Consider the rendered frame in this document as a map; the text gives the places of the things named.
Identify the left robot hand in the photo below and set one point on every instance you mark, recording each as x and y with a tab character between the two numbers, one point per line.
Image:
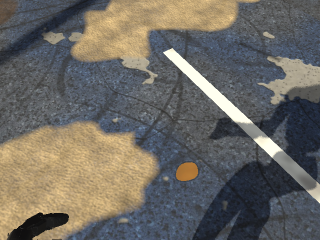
37	224

